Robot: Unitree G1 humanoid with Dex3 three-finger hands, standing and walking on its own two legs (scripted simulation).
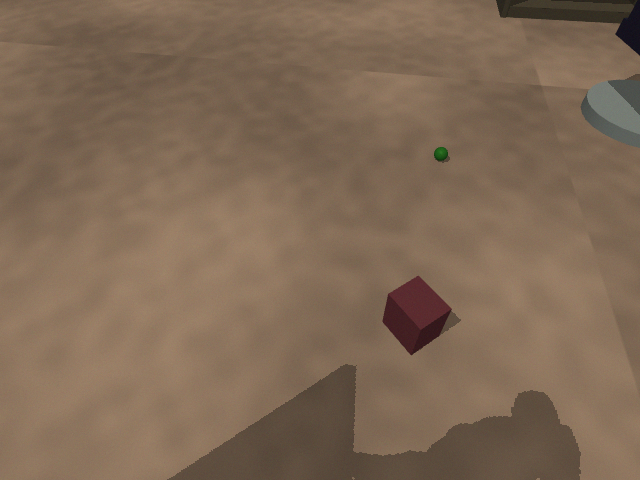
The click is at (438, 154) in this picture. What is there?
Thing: free ball
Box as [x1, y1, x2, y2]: [434, 147, 447, 160]
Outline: 439,147 435,150 434,156 436,159 442,160 446,157 447,151 445,148
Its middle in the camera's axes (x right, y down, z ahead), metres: +0.61 -0.43 +1.96
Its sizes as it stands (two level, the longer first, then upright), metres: 0.069 0.069 0.069
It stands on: the floor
